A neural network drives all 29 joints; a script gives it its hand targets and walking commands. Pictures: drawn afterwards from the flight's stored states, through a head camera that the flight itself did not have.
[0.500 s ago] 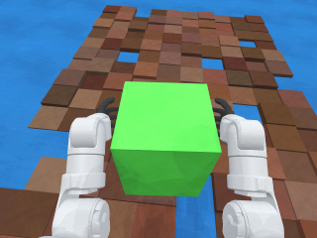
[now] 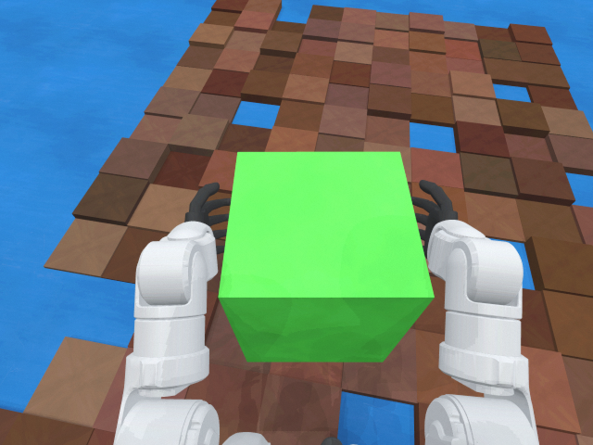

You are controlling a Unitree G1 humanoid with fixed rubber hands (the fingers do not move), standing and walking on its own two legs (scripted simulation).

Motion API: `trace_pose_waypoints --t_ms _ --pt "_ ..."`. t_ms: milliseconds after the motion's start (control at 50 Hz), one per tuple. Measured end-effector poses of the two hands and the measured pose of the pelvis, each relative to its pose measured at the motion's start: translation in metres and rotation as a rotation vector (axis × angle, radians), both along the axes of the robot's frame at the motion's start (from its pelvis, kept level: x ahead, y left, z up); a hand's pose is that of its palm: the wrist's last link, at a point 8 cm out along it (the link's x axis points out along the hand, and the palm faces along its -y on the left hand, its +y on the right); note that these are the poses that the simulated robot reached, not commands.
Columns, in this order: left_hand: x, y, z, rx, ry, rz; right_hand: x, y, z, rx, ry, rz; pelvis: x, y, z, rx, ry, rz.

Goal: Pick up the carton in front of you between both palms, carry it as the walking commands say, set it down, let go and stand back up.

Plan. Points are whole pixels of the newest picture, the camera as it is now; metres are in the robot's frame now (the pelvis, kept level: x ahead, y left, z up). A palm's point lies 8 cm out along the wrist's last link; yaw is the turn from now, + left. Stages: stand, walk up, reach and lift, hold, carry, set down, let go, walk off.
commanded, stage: carry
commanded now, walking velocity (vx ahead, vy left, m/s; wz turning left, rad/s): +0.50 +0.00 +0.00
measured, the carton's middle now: (316, 266) +0.35 +0.01 +0.02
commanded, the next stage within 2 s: none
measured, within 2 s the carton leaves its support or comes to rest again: neither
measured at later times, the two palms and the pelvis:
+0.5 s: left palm (245, 70) +0.61 +0.14 +0.15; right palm (442, 89) +0.58 -0.16 +0.15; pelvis +0.31 +0.02 +0.02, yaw -2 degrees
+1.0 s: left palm (278, 5) +0.95 +0.12 +0.10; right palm (413, 8) +0.96 -0.18 +0.10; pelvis +0.60 -0.04 -0.01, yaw -1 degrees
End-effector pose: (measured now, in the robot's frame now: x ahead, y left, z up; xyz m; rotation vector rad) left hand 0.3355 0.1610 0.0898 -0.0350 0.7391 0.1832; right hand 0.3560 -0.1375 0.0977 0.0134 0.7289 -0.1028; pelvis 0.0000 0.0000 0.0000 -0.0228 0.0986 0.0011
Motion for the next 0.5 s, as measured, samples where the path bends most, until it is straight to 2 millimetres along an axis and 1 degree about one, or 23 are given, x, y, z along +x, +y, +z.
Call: trace_pose_waypoints --t_ms 60,100,160,200,240,280,380,440,500 --pt "0.018 0.015 0.010 -0.006 -0.016 0.067 0.032 0.017 0.008 0.026 -0.014 0.033 0.031 0.000 0.008 0.022 0.004 0.003" --pt "0.035 0.025 0.021 -0.013 -0.047 0.094 0.052 0.026 0.015 0.040 -0.043 0.042 0.053 0.003 0.010 0.025 0.005 0.003" --pt "0.070 0.033 0.036 -0.035 -0.111 0.098 0.080 0.034 0.029 0.046 -0.106 0.024 0.092 0.011 0.009 0.018 -0.006 0.010" --pt "0.097 0.034 0.044 -0.050 -0.153 0.073 0.098 0.034 0.039 0.042 -0.148 -0.009 0.120 0.018 0.005 0.022 -0.022 0.003" --pt "0.124 0.029 0.051 -0.059 -0.169 0.030 0.112 0.028 0.046 0.033 -0.166 -0.050 0.147 0.024 0.006 0.033 -0.029 -0.009" --pt "0.149 0.021 0.055 -0.064 -0.156 -0.015 0.123 0.020 0.050 0.030 -0.154 -0.096 0.172 0.028 0.010 0.033 -0.022 -0.018" --pt "0.206 -0.004 0.062 -0.074 -0.110 -0.083 0.156 -0.003 0.056 0.036 -0.112 -0.186 0.233 0.031 0.024 0.013 -0.002 -0.035" --pt "0.239 -0.015 0.063 -0.076 -0.115 -0.097 0.186 -0.014 0.059 0.040 -0.118 -0.204 0.270 0.027 0.025 0.010 0.001 -0.041" --pt "0.273 -0.023 0.060 -0.066 -0.127 -0.094 0.224 -0.022 0.057 0.040 -0.129 -0.192 0.309 0.019 0.021 0.020 -0.005 -0.044"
